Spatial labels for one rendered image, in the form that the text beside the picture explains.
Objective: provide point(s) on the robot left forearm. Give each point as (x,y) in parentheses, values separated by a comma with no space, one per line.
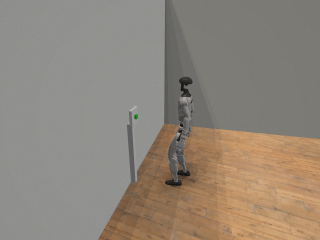
(186,125)

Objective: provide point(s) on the right robot shin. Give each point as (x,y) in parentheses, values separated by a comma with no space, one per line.
(181,161)

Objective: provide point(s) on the left robot upper arm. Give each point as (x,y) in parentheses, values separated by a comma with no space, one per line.
(184,105)

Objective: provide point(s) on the left robot hand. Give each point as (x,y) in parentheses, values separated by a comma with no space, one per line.
(181,145)

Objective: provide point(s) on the right robot upper arm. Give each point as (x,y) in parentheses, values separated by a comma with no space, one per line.
(192,107)

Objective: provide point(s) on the robot right forearm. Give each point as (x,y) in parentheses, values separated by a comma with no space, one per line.
(191,115)

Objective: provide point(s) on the panel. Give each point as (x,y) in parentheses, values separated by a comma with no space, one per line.
(131,143)

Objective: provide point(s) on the right robot thigh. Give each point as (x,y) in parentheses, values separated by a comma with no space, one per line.
(180,149)

